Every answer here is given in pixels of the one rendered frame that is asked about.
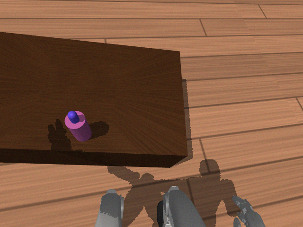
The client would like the bottle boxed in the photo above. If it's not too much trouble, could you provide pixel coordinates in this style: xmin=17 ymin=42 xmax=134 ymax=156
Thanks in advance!
xmin=65 ymin=111 xmax=92 ymax=142

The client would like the right robot hand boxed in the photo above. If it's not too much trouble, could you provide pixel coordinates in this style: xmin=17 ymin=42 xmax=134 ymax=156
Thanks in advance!
xmin=232 ymin=195 xmax=265 ymax=227

